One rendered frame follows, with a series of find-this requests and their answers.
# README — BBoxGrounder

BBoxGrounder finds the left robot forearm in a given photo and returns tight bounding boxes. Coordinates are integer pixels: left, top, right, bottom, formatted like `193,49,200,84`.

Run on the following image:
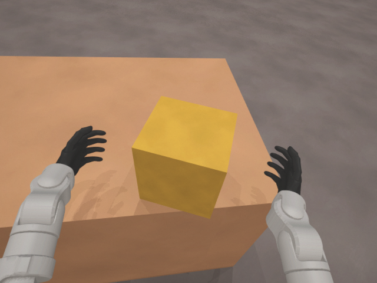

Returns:
0,163,75,283

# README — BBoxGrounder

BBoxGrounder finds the right robot hand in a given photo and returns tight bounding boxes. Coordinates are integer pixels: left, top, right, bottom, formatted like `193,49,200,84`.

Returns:
264,146,302,195

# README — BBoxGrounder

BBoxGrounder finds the right robot forearm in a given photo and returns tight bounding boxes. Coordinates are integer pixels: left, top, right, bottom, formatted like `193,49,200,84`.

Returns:
266,190,333,283

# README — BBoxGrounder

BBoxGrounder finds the pedestal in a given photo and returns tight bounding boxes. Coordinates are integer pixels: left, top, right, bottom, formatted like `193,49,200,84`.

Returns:
0,56,279,283

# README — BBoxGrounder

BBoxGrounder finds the carton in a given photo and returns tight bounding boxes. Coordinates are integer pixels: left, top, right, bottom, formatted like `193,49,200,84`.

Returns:
132,96,237,219

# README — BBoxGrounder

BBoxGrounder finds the left robot hand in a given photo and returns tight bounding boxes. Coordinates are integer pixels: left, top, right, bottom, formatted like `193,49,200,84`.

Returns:
56,126,107,176

